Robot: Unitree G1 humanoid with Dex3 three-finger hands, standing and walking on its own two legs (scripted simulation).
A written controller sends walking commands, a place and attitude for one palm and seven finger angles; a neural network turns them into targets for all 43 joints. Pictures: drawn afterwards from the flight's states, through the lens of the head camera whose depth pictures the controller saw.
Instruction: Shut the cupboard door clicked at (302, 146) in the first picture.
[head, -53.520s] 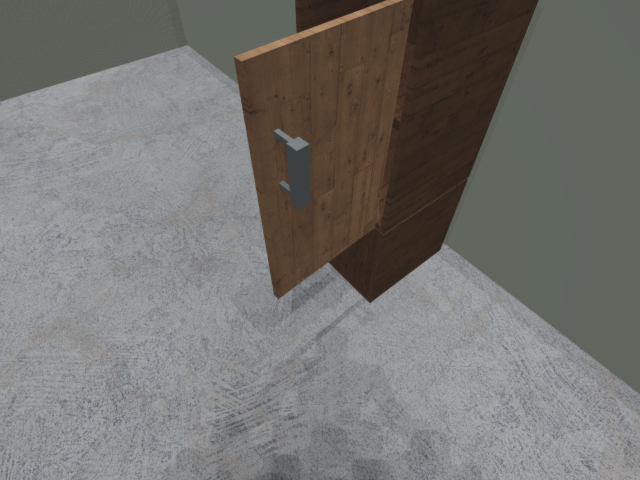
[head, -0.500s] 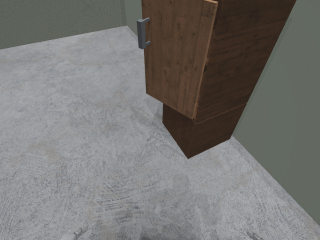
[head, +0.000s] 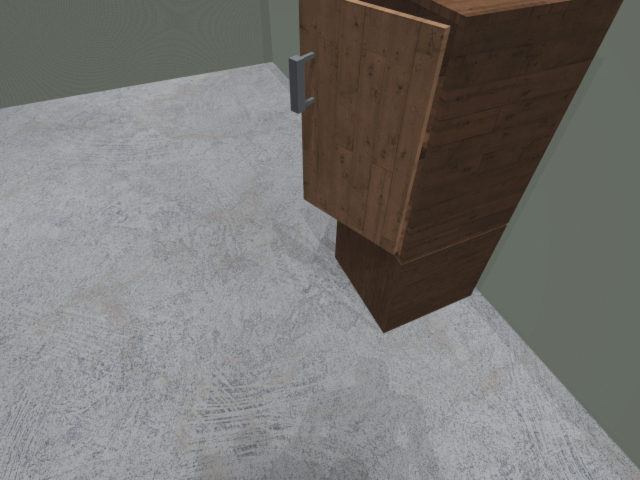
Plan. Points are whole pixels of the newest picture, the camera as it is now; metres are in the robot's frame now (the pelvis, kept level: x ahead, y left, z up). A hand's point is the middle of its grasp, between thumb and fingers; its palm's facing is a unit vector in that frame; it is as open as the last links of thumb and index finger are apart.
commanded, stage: let the arm hang, fingers relaxed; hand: left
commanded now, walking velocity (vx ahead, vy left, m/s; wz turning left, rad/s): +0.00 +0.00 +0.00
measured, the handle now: (304, 82) +0.94 +0.10 +0.06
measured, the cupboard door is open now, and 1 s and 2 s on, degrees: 23 23 23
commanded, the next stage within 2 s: look to check the result in 0.36 s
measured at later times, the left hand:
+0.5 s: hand out of the picture +0.04 +0.19 -0.17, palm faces +0.00 -0.98 -0.21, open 7.4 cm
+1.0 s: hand out of the picture +0.05 +0.20 -0.17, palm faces -0.01 -0.97 -0.26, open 7.4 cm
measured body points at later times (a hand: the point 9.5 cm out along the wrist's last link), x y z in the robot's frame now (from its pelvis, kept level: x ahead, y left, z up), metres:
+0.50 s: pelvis +0.02 +0.00 +0.00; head +0.03 +0.00 +0.45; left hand +0.04 +0.24 -0.16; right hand +0.04 -0.25 -0.15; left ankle +0.08 +0.10 -0.74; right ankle -0.03 -0.13 -0.74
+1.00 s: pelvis +0.04 -0.01 +0.01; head +0.05 +0.00 +0.45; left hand +0.05 +0.25 -0.15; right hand +0.09 -0.27 -0.14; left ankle +0.08 +0.10 -0.74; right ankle -0.03 -0.13 -0.74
